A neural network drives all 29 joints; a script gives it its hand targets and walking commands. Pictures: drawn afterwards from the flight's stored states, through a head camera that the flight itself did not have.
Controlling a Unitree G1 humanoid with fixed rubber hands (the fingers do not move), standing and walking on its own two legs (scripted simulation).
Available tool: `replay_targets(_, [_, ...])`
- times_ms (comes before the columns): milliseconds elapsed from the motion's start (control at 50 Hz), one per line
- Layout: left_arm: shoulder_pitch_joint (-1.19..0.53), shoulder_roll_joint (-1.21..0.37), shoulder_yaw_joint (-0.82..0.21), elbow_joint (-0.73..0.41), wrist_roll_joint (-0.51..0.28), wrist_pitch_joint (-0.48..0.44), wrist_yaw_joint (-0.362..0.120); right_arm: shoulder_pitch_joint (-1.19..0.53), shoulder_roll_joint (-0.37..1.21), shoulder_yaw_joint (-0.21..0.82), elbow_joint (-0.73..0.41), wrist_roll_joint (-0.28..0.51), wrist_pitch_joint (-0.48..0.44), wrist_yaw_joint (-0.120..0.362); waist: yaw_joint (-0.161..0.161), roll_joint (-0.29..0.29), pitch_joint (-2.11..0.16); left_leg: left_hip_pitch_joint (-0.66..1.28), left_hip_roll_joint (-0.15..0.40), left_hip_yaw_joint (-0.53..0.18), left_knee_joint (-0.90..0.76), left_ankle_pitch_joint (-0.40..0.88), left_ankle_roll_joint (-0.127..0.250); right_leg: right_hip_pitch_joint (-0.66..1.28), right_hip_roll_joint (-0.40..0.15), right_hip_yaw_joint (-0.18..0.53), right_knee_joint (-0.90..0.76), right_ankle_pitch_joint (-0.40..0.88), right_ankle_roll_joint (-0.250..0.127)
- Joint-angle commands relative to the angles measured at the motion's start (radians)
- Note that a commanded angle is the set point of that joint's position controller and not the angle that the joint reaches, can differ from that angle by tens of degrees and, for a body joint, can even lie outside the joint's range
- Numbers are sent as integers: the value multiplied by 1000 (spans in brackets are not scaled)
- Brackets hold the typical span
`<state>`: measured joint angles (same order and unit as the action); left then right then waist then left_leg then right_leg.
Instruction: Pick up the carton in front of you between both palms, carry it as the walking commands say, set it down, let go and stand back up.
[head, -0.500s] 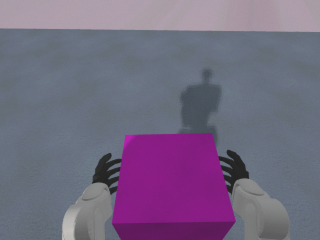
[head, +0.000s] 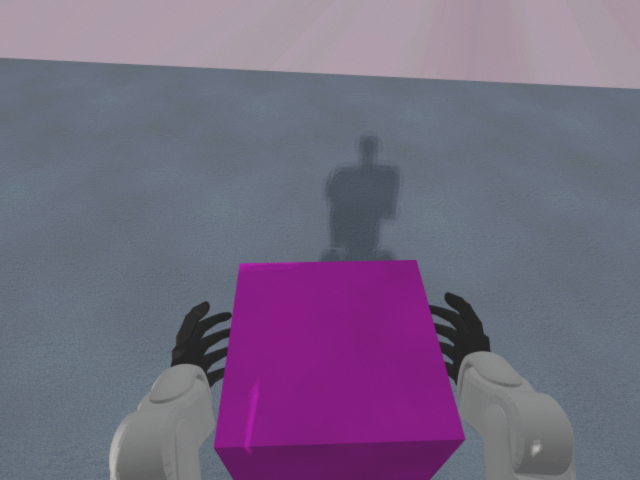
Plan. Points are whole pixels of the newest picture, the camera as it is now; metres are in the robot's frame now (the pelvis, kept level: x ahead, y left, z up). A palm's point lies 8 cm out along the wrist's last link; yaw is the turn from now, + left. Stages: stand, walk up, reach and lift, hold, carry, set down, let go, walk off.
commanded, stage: carry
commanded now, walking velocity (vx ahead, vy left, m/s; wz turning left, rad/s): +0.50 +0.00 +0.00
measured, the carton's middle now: (330, 388) +0.24 +0.00 +0.01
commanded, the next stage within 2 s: none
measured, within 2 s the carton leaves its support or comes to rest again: neither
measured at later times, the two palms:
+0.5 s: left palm (231, 221) +0.46 +0.14 +0.08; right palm (426, 215) +0.48 -0.16 +0.08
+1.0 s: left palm (217, 208) +0.49 +0.16 +0.08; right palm (406, 197) +0.52 -0.14 +0.08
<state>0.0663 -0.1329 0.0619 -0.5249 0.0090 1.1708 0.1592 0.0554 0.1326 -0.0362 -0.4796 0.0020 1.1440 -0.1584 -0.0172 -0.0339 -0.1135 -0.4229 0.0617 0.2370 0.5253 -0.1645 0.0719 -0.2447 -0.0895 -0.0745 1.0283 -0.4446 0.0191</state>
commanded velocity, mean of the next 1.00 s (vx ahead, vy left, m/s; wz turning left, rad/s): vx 0.00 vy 0.00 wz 0.00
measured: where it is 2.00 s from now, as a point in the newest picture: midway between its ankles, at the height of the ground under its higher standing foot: outside the picture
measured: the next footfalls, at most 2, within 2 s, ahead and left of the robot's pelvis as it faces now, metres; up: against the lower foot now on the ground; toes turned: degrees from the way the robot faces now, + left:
right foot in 0.32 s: +0.34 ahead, -0.12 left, +0.00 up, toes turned +23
left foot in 0.48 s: +0.20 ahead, +0.10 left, +0.00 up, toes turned +14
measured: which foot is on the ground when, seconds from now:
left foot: down 0.00-0.36, up 0.38-0.46, down 0.48-1.00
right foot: up 0.00-0.30, down 0.32-1.00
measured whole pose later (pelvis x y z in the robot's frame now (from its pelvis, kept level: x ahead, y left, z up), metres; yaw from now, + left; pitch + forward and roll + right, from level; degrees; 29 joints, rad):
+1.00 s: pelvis +0.28 +0.00 +0.00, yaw +4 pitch +3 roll -1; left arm 0.09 -0.14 0.04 -0.52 0.02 1.15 0.14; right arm 0.09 0.14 -0.04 -0.52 -0.02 1.16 -0.14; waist 0.00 0.02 -0.13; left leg -0.09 0.07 0.15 0.50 -0.45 -0.03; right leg -0.36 -0.06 -0.21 0.58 -0.27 -0.03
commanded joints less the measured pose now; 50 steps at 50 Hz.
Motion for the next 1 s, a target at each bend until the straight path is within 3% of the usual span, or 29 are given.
replay_targets(0, [-357,-707,-599,-143,-189,-37,-34,-338,700,545,-192,196,-26,42,-3,95,-228,524,312,-458,-278,221,80,-415,-39,77,190,91,-35])
replay_targets(40, [-365,-769,-609,-143,-182,-59,-49,-377,747,576,-215,210,-44,66,6,129,-218,441,271,-319,-316,259,33,-339,-37,40,46,157,-29])
replay_targets(120, [-311,-776,-612,-160,-158,-83,-44,-337,730,599,-234,227,-59,86,11,181,-194,437,218,-157,-302,450,30,-292,11,-44,-210,213,-3])
replay_targets(180, [-286,-719,-612,-176,-156,-70,-31,-285,670,576,-224,210,-51,74,10,224,-155,431,187,-79,-265,557,18,-255,39,-99,-399,311,-2])
replay_targets(220, [-276,-671,-609,-174,-161,-53,-28,-248,630,552,-209,185,-37,59,5,221,-146,435,181,-55,-235,582,5,-206,53,-121,-476,403,-1])
replay_targets(280, [-257,-611,-590,-159,-166,-31,-29,-235,590,527,-190,146,-13,37,17,155,-124,378,144,-8,-98,447,-48,-22,59,-153,-676,605,1])
replay_targets(300, [-260,-593,-578,-154,-163,-24,-30,-238,580,523,-179,136,-6,31,20,130,-121,319,123,-11,-44,378,-75,79,33,-133,-711,672,-1])
replay_targets(320, [-265,-565,-559,-145,-160,-15,-30,-240,563,516,-163,127,2,23,16,61,-146,223,98,-20,35,179,-110,208,-85,-19,-663,949,-5])
replay_targets(340, [-276,-564,-553,-127,-160,-12,-29,-245,556,528,-177,129,12,19,20,-86,-227,122,50,-83,123,-118,-130,378,-232,123,-576,1245,-110])
replay_targets(360, [-250,-579,-542,-96,-167,-14,-30,-246,557,538,-188,141,21,20,31,-182,-280,94,28,-112,156,-335,-133,401,-284,212,-621,1187,-177])
replay_targets(400, [-266,-650,-550,-92,-173,-26,-44,-295,631,570,-192,157,14,33,24,-139,-269,103,33,-164,76,-428,-116,345,-261,208,-688,963,-179])
replay_targets(420, [-287,-690,-557,-91,-175,-35,-53,-318,674,581,-189,161,4,42,14,-113,-261,156,36,-163,-50,-378,-109,292,-226,164,-693,877,-145])
replay_targets(440, [-306,-725,-565,-91,-178,-45,-62,-340,711,587,-187,163,-6,50,10,-109,-267,217,36,-151,-153,-237,-108,268,-189,115,-678,790,-106])
replay_targets(480, [-327,-753,-582,-113,-185,-64,-78,-350,759,601,-186,169,-27,64,16,-56,-269,261,68,-156,-176,-64,-111,233,-127,24,-640,682,-70])
replay_targets(520, [-350,-766,-602,-123,-194,-73,-82,-360,762,601,-188,165,-36,68,20,14,-269,286,98,-157,-102,129,-114,217,-103,2,-567,823,-75])
replay_targets(580, [-324,-736,-601,-143,-198,-72,-73,-328,726,595,-198,172,-39,62,18,25,-273,279,95,-153,-67,246,-112,212,-97,-3,-495,937,-80])
replay_targets(700, [-269,-644,-575,-128,-168,-43,-40,-261,634,551,-172,148,-16,37,19,55,-246,295,97,-143,-43,427,-115,149,-79,-33,-444,956,-74])
replay_targets(880, [-314,-658,-577,-132,-175,-37,-37,-300,644,547,-179,156,-10,37,18,71,-195,323,118,-130,-54,448,-98,76,-68,-39,-448,731,-59])
replay_targets(980, [-329,-649,-584,-105,-166,-40,-51,-316,640,554,-152,144,-15,48,17,63,-174,291,114,-127,-57,341,-89,75,-73,-37,-463,685,-55])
